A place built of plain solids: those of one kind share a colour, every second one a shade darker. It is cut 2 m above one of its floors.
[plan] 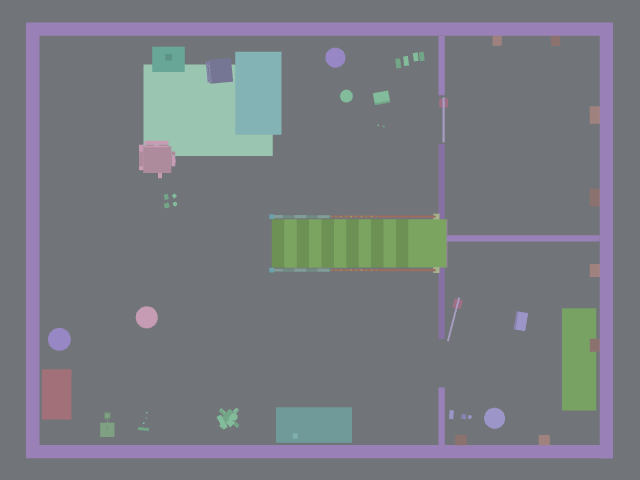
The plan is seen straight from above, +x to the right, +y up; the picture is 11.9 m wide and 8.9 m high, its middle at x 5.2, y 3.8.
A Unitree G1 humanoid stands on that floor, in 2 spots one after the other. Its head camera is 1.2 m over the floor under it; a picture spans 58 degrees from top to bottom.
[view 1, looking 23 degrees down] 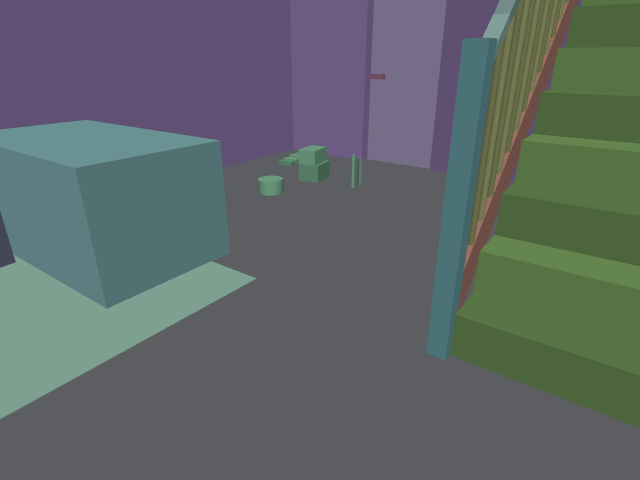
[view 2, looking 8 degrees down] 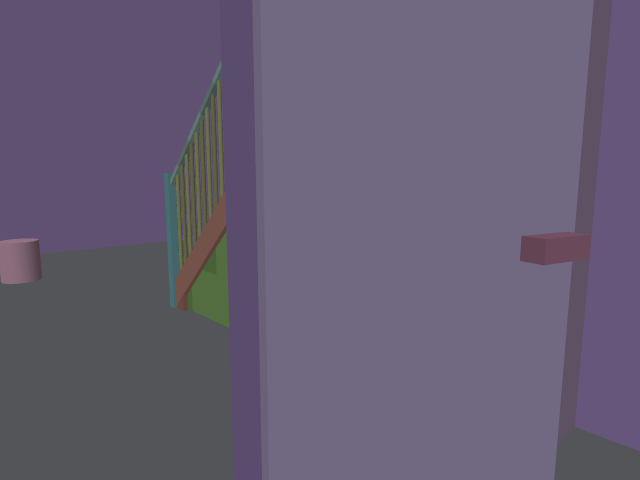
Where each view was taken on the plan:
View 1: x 2.73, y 3.74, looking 36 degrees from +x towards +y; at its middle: ground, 3.07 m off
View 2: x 8.15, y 1.51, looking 137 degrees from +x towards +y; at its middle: doorleaf_door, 0.75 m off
